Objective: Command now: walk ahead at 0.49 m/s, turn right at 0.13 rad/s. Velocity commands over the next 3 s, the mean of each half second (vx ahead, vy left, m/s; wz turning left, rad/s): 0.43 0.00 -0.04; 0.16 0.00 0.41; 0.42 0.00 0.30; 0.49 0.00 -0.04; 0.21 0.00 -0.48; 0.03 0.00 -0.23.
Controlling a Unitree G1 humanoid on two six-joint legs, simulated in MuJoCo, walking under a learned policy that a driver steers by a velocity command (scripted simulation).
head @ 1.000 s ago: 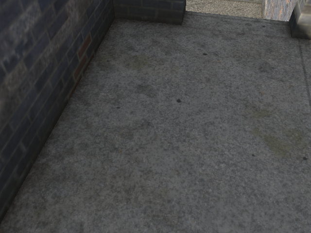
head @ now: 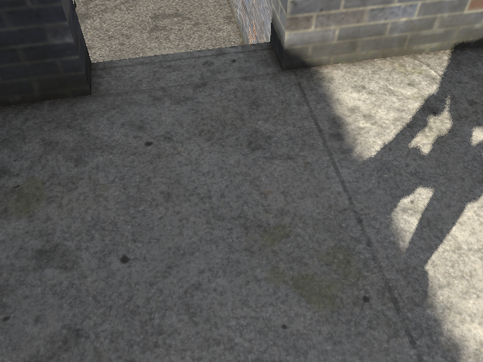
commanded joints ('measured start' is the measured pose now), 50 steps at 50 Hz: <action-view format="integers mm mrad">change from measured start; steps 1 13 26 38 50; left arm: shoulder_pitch -47 -355 -207 -234 -351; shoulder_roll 109 46 88 176 82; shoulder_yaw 29 0 17 51 40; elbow -100 -209 -165 -108 -199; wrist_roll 14 10 37 40 35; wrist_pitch -25 -20 -16 34 25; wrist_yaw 3 -14 -30 41 -1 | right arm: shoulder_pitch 71 257 235 71 333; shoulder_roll -79 -156 -116 -73 -321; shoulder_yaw -14 -23 -16 -44 -128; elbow -23 67 60 -83 -67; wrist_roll -16 18 18 5 20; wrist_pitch -4 27 91 168 129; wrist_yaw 2 -20 -51 -53 -29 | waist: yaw -15 -95 -29 -11 -108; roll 35 85 -32 -59 354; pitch -65 23 -155 -68 -84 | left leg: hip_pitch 290 255 -181 -165 567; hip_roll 301 240 148 167 416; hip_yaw -399 -135 -145 -67 -667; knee -281 -337 692 411 -191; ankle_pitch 41 153 -339 -117 -249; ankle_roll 183 143 -90 -112 297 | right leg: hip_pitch -314 -280 184 131 -537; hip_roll -149 -127 -340 -363 -49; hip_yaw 16 -109 72 -133 -297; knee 35 -576 -854 -999 -161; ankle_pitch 114 482 813 390 -232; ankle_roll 2 57 -168 -187 84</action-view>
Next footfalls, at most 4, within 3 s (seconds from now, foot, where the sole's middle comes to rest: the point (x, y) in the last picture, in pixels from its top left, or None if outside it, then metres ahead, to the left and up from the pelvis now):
0.40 right None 0.40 -0.16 -0.77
0.98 left None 0.35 0.08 -0.77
1.44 right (256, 268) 0.74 0.00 -0.77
1.96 left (149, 221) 0.91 0.35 -0.77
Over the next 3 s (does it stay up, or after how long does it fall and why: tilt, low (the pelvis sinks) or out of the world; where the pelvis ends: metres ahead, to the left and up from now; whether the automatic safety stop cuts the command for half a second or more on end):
stays up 1.02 0.26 0.00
